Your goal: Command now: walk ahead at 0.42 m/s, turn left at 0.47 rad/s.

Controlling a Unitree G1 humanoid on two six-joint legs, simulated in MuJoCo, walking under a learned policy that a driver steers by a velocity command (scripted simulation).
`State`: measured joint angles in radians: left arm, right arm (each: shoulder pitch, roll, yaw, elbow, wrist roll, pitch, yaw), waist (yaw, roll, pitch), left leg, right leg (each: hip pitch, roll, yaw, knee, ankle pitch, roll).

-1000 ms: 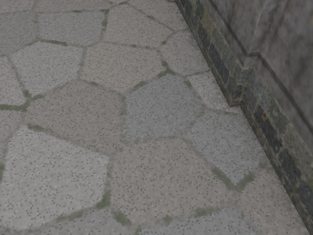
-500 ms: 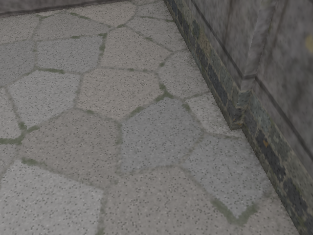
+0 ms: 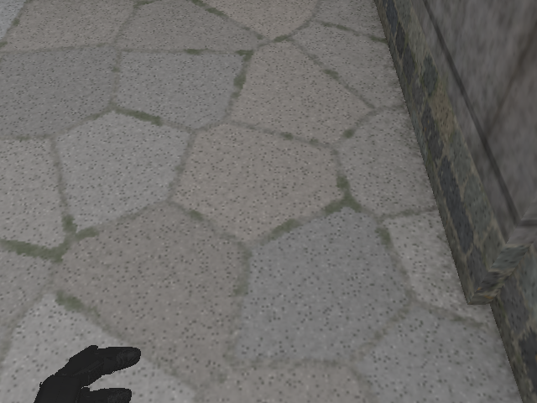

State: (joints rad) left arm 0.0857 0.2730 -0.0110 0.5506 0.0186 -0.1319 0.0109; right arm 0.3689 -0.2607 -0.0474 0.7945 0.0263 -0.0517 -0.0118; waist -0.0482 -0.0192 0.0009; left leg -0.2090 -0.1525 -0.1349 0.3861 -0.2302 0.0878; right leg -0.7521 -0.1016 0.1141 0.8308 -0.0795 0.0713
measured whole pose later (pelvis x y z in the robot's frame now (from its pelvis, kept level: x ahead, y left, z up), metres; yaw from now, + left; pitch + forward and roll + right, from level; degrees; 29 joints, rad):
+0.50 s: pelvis +0.16 -0.05 -0.01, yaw +6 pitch -1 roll -1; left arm 0.21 0.22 0.01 0.75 0.02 -0.03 0.00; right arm 0.15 -0.22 -0.02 0.72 -0.01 0.05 -0.03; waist 0.03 0.01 0.03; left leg -0.30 0.02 -0.05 0.58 -0.28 -0.02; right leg -0.34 0.03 -0.02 0.51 -0.17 -0.02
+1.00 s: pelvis +0.20 -0.04 -0.01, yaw +6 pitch -2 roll +0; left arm 0.18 0.20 0.04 0.89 0.01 -0.02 0.03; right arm 0.21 -0.20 -0.04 0.86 0.00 0.02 -0.06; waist 0.01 0.00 0.05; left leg -0.21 0.00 -0.03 0.57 -0.33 0.00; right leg -0.26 0.00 0.00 0.55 -0.25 0.00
